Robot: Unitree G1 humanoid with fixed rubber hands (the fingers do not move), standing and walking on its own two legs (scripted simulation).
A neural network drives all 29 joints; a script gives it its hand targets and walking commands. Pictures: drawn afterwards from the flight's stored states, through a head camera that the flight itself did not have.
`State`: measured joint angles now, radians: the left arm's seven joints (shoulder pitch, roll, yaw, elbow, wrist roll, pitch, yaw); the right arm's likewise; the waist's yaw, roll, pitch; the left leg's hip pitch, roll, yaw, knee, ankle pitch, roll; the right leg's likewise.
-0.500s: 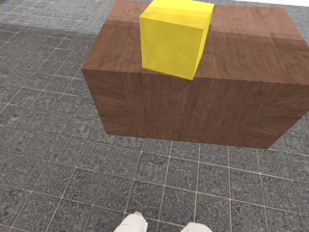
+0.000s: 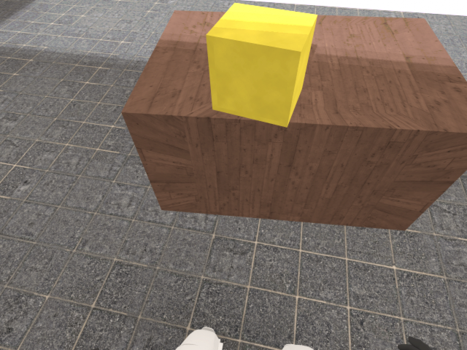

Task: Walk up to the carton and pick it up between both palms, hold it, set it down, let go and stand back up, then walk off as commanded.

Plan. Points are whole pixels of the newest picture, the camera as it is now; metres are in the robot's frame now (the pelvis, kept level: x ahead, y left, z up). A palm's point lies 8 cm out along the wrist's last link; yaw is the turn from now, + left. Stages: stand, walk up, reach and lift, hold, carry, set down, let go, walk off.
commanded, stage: stand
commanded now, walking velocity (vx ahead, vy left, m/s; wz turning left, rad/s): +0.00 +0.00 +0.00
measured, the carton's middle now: (261, 65) +0.88 -0.01 -0.01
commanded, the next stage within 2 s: none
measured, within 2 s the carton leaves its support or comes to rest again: neither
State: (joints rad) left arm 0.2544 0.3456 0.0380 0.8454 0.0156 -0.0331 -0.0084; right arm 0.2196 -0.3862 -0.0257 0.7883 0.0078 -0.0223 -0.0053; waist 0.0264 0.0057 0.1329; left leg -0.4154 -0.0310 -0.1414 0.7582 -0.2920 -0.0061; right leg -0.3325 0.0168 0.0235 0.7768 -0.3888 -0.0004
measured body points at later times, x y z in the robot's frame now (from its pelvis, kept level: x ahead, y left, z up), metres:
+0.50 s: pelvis +0.00 +0.00 +0.00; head +0.03 +0.00 +0.45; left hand +0.07 +0.30 -0.12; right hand +0.11 -0.31 -0.10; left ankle +0.08 +0.14 -0.71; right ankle +0.02 -0.12 -0.71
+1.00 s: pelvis +0.00 +0.00 +0.00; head +0.03 +0.00 +0.45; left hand +0.07 +0.30 -0.12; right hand +0.11 -0.31 -0.10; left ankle +0.08 +0.14 -0.71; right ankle +0.02 -0.12 -0.71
